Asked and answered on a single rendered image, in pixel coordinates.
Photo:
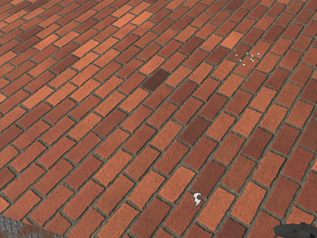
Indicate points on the right robot hand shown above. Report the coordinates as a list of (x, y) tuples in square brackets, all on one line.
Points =
[(293, 230)]

